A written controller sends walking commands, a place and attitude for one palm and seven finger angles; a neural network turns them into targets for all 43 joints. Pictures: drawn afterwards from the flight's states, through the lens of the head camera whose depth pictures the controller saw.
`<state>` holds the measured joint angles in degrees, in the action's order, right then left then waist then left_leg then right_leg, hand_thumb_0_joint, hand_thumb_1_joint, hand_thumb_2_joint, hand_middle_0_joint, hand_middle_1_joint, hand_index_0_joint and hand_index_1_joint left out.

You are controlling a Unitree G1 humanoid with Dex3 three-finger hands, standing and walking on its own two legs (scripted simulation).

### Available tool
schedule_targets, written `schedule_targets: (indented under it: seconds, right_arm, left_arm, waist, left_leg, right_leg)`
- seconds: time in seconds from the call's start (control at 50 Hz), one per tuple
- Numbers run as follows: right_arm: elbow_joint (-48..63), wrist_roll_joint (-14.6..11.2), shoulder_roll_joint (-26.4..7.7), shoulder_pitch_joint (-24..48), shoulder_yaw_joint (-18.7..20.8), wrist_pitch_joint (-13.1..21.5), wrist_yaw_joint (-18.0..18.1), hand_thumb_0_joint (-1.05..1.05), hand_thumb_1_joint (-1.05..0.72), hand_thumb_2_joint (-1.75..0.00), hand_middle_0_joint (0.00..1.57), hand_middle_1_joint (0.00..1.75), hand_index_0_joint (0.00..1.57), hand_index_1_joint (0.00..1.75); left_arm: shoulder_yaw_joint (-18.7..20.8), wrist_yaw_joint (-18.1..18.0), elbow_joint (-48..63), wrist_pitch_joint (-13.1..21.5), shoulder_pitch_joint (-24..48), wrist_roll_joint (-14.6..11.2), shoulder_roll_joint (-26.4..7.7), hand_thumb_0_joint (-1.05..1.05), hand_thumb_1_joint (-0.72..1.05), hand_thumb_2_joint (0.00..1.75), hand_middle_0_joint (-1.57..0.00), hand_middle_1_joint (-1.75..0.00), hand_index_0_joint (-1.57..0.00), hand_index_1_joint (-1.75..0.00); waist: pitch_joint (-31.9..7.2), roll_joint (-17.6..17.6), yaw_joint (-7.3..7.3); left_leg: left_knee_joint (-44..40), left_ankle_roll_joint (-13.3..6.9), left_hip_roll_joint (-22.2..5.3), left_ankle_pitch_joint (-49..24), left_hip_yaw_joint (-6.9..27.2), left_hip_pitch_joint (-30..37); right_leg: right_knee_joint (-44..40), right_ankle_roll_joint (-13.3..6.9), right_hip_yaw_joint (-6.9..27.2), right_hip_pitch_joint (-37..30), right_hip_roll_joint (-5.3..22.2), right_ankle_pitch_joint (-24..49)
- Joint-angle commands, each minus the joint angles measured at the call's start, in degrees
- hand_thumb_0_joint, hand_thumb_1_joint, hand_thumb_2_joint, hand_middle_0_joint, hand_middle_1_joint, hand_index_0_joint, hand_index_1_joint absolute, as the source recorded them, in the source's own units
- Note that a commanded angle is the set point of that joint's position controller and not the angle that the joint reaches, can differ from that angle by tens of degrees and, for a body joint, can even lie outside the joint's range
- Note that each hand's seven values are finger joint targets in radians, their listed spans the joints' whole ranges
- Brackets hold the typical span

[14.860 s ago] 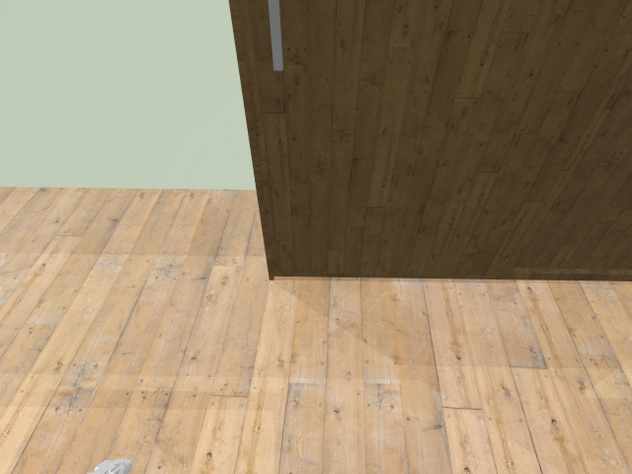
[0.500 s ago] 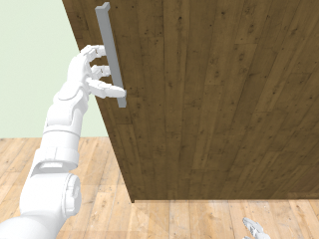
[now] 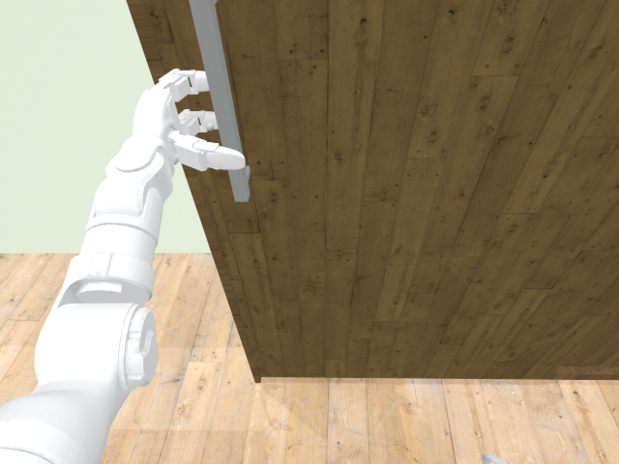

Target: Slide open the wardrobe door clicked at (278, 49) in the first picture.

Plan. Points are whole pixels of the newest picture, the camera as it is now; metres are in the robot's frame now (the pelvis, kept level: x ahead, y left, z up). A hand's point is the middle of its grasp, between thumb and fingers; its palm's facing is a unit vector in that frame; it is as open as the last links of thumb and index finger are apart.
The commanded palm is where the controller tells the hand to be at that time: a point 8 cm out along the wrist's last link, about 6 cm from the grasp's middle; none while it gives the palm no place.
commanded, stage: slide the fingers in behind the handle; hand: left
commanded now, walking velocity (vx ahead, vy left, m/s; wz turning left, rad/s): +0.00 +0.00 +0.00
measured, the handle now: (229, 108) +0.49 +0.13 +0.24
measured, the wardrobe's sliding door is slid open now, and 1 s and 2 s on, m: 0.00 0.00 0.00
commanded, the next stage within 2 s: grip the handle and tug to test in 1.82 s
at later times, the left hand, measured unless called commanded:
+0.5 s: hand (209, 140) +0.42 +0.14 +0.23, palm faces +0.02 -1.00 -0.01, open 14.0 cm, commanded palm +0.41 +0.18 +0.23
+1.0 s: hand (240, 132) +0.43 +0.10 +0.24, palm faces +0.01 -1.00 +0.00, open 14.0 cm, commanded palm +0.41 +0.16 +0.23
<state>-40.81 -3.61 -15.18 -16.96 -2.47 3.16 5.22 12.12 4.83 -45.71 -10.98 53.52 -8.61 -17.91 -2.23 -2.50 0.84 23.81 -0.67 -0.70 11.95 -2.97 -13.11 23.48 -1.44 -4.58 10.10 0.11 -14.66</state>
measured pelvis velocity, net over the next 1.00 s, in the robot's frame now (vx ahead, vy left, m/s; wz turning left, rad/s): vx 0.00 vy -0.01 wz -0.02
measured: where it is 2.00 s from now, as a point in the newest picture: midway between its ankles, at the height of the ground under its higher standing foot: outside the picture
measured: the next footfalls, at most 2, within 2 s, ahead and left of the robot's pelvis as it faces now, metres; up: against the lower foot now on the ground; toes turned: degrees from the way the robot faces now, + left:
none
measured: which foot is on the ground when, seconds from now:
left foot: down 0.00-1.00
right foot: down 0.00-1.00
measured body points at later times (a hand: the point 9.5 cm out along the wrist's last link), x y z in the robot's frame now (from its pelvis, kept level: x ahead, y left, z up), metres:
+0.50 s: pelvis -0.01 +0.00 +0.00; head -0.02 -0.02 +0.45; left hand +0.42 +0.19 +0.24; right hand +0.13 -0.25 -0.10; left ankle +0.01 +0.11 -0.74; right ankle -0.03 -0.10 -0.74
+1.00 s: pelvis +0.00 -0.01 +0.00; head -0.02 -0.03 +0.45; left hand +0.43 +0.15 +0.24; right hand +0.13 -0.25 -0.11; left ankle +0.01 +0.11 -0.74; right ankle -0.03 -0.10 -0.74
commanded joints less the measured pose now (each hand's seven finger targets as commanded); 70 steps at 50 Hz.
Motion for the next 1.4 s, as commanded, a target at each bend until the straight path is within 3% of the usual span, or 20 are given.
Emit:
schedule_targets:
  seconds: [0.0,0.06,0.1,0.18,0.22,0.26,0.36,0.42,0.46,0.64,0.7,0.72,0.74,0.88,0.92,1.08,1.16,1.24,1.32,1.38]
  right_arm:
    - [6.40,-0.17,-7.10,2.47,2.56,3.49,0.37,0.00,-0.90,-0.90,0.20,0.30,0.20,0.30]
    - [7.04,-0.17,-7.05,2.46,2.79,3.92,0.09,0.00,-0.90,-0.90,0.20,0.30,0.20,0.30]
    - [7.37,-0.16,-6.73,2.66,2.70,4.29,-0.29,0.00,-0.90,-0.90,0.20,0.30,0.20,0.30]
    - [7.94,-0.41,-6.97,3.76,2.65,4.26,-0.47,0.00,-0.90,-0.90,0.20,0.30,0.20,0.30]
    - [8.59,-0.32,-7.40,4.29,2.79,3.85,-0.47,0.00,-0.90,-0.90,0.20,0.30,0.20,0.30]
    - [9.10,-0.43,-6.86,5.27,2.41,3.48,-0.43,0.00,-0.90,-0.90,0.20,0.30,0.20,0.30]
    - [10.54,-0.79,-6.07,7.57,2.32,3.28,-0.48,0.00,-0.90,-0.90,0.20,0.30,0.20,0.30]
    - [10.06,-0.86,-6.14,7.92,2.28,3.32,0.00,0.00,-0.90,-0.90,0.20,0.30,0.20,0.30]
    - [9.28,-0.83,-6.18,8.22,1.96,3.35,0.31,0.00,-0.90,-0.90,0.20,0.30,0.20,0.30]
    - [9.10,-0.21,-5.65,8.52,1.77,2.98,-0.03,0.00,-0.90,-0.90,0.20,0.30,0.20,0.30]
    - [8.49,-0.12,-5.45,8.06,1.63,2.51,-0.13,0.00,-0.90,-0.90,0.20,0.30,0.20,0.30]
    - [8.58,-0.08,-5.84,8.07,1.80,2.21,-0.17,0.00,-0.90,-0.90,0.20,0.30,0.20,0.30]
    - [8.88,-0.12,-5.61,8.41,1.59,2.00,-0.23,0.00,-0.90,-0.90,0.20,0.30,0.20,0.30]
    - [9.92,0.30,-5.09,8.81,1.88,1.62,-0.40,0.00,-0.90,-0.90,0.20,0.30,0.20,0.30]
    - [10.36,0.16,-5.13,9.31,2.07,1.42,-0.41,0.00,-0.90,-0.90,0.20,0.30,0.20,0.30]
    - [9.84,-0.07,-4.98,10.05,1.94,0.94,-0.16,0.00,-0.90,-0.90,0.20,0.30,0.20,0.30]
    - [9.90,0.04,-4.83,10.28,2.03,1.00,-0.25,0.00,-0.90,-0.90,0.20,0.30,0.20,0.30]
    - [9.54,0.06,-4.78,10.20,2.03,1.07,-0.37,0.00,-0.90,-0.90,0.20,0.30,0.20,0.30]
    - [8.90,0.21,-5.13,9.92,2.08,0.88,-0.26,0.00,-0.90,-0.90,0.20,0.30,0.20,0.30]
    - [9.13,0.24,-4.36,10.36,1.89,1.09,-0.42,0.00,-0.90,-0.90,0.20,0.30,0.20,0.30]
  left_arm:
    - [0.67,-0.23,10.01,4.34,37.12,-0.63,-9.62,0.00,-0.50,0.30,-0.30,-1.20,-0.30,-1.20]
    - [2.36,-0.12,12.52,5.27,34.06,-0.51,-11.05,0.00,-0.50,0.30,-0.30,-1.20,-0.30,-1.20]
    - [1.52,0.09,14.57,5.60,32.85,-0.95,-9.20,0.00,-0.50,0.30,-0.30,-1.20,-0.30,-1.20]
    - [3.43,0.27,14.72,5.17,27.47,-1.86,-10.32,0.00,-0.50,0.30,-0.30,-1.20,-0.30,-1.20]
    - [6.29,-0.14,15.69,4.63,23.61,-1.45,-13.81,0.00,-0.50,0.30,-0.30,-1.20,-0.30,-1.20]
    - [6.44,-0.63,17.28,3.60,23.45,-0.80,-14.01,0.00,-0.50,0.30,-0.30,-1.20,-0.30,-1.20]
    - [2.27,-1.34,25.37,2.44,24.64,-0.37,-9.83,0.00,-0.50,0.30,-0.30,-1.20,-0.30,-1.20]
    - [-0.37,-1.10,24.95,1.12,26.15,-1.74,-6.38,0.00,-0.50,0.30,-0.30,-1.20,-0.30,-1.20]
    - [-1.45,-1.11,24.21,-0.06,28.89,-1.79,-5.84,0.00,-0.50,0.30,-0.30,-1.20,-0.30,-1.20]
    - [-0.35,-3.02,22.10,-0.17,26.92,-1.80,-5.20,0.00,-0.50,0.30,-0.30,-1.20,-0.30,-1.20]
    - [-0.19,-3.31,19.55,-0.60,27.34,-1.63,-4.90,0.00,-0.50,0.30,-0.30,-1.20,-0.30,-1.20]
    - [1.20,-3.60,18.25,-0.53,24.80,-1.29,-6.53,0.00,-0.50,0.30,-0.30,-1.20,-0.30,-1.20]
    - [0.26,-3.78,19.17,-0.63,25.37,-1.06,-5.53,0.00,-0.50,0.30,-0.30,-1.20,-0.30,-1.20]
    - [2.52,-5.12,25.30,0.22,25.76,-0.63,-7.05,0.00,-0.50,0.30,-0.30,-1.20,-0.30,-1.20]
    - [2.26,-5.15,25.85,0.39,22.84,-0.59,-6.38,0.00,-0.50,0.30,-0.30,-1.20,-0.30,-1.20]
    - [-1.50,-4.76,26.68,-3.40,23.33,-0.86,-2.22,0.00,-0.50,0.30,-0.30,-1.20,-0.30,-1.20]
    - [-2.58,-5.13,28.77,-3.79,24.30,-1.01,-0.90,0.00,-0.50,0.30,-0.30,-1.20,-0.30,-1.20]
    - [-5.19,-5.37,27.97,-3.75,25.25,-1.45,2.46,0.00,-0.50,0.30,-0.30,-1.20,-0.30,-1.20]
    - [-4.38,-5.51,25.53,-3.53,25.96,-1.40,1.34,0.00,-0.50,0.30,-0.30,-1.20,-0.30,-1.20]
    - [-5.65,-5.56,27.03,-3.13,26.89,-0.98,3.01,0.00,-0.50,0.30,-0.30,-1.20,-0.30,-1.20]
  waist:
    - [-15.26,3.65,2.93]
    - [-19.50,1.77,1.17]
    - [-19.87,1.02,0.99]
    - [-17.28,5.76,-0.03]
    - [-17.10,6.14,-1.40]
    - [-15.81,5.07,-1.49]
    - [-16.17,0.63,-0.67]
    - [-14.48,3.06,0.67]
    - [-13.46,1.83,1.36]
    - [-18.10,3.50,-0.19]
    - [-15.23,5.01,0.26]
    - [-14.88,6.27,-0.52]
    - [-14.51,4.86,-0.38]
    - [-19.30,5.57,-1.43]
    - [-18.43,6.05,-1.69]
    - [-14.87,4.74,-0.46]
    - [-16.72,2.97,-0.46]
    - [-15.94,4.85,0.46]
    - [-15.74,6.31,0.55]
    - [-17.17,3.29,0.32]
  left_leg:
    - [-0.25,-2.38,0.27,-11.41,3.12,10.41]
    - [0.07,-2.22,0.27,-15.01,3.18,12.03]
    - [0.20,-2.03,0.16,-16.15,3.28,13.23]
    - [-0.75,-2.31,0.00,-13.83,2.93,10.56]
    - [-1.32,-2.45,0.00,-13.24,2.44,9.30]
    - [-1.65,-2.46,0.05,-12.66,2.05,8.56]
    - [-1.45,-2.37,-0.19,-12.74,2.03,11.65]
    - [-1.56,-2.32,-0.39,-10.66,2.63,12.50]
    - [-1.70,-2.17,-0.18,-8.91,2.96,12.08]
    - [-1.48,-2.01,0.34,-12.83,3.18,12.40]
    - [-1.52,-2.07,0.39,-11.70,2.81,11.07]
    - [-1.76,-2.11,0.29,-12.05,2.83,10.29]
    - [-1.94,-2.12,0.31,-12.07,2.65,10.09]
    - [-1.33,-2.35,0.57,-16.12,1.93,11.20]
    - [-1.42,-2.40,0.40,-16.94,1.74,11.49]
    - [-1.39,-2.48,0.63,-14.33,1.48,11.60]
    - [-1.02,-2.42,0.80,-15.86,1.81,12.94]
    - [-1.00,-2.44,0.80,-15.36,2.15,13.18]
    - [-1.21,-2.44,0.89,-14.59,2.36,12.89]
    - [-0.52,-2.25,1.01,-16.25,2.38,13.86]
  right_leg:
    - [-2.87,0.31,3.12,2.17,-0.34,16.65]
    - [-1.98,-0.20,3.08,-0.41,-0.39,19.32]
    - [-1.84,-0.35,2.84,-0.08,-0.60,19.97]
    - [-2.34,-0.09,2.79,-1.42,-0.76,18.92]
    - [-2.70,0.03,2.96,-3.24,-0.41,18.29]
    - [-2.78,0.10,3.18,-3.12,-0.26,18.20]
    - [-3.35,-0.09,3.30,-1.81,-0.39,16.84]
    - [-4.20,0.11,2.94,0.26,-0.74,14.00]
    - [-4.46,0.12,3.09,1.61,-0.60,12.30]
    - [-3.38,-0.03,3.06,-2.02,-0.24,16.78]
    - [-3.80,0.19,3.11,-1.06,-0.27,16.66]
    - [-3.94,0.17,2.92,-2.09,-0.23,16.53]
    - [-3.73,0.17,3.06,-1.99,-0.06,16.89]
    - [-2.79,0.27,3.49,-6.20,-0.02,22.95]
    - [-2.81,0.34,3.22,-6.49,-0.11,23.48]
    - [-3.95,0.57,3.16,-3.21,-0.24,21.04]
    - [-3.43,0.30,3.12,-3.61,-0.22,22.01]
    - [-3.55,0.49,2.84,-2.66,-0.32,21.54]
    - [-3.76,0.58,2.96,-2.70,-0.22,20.76]
    - [-2.91,0.16,2.85,-2.52,-0.23,22.10]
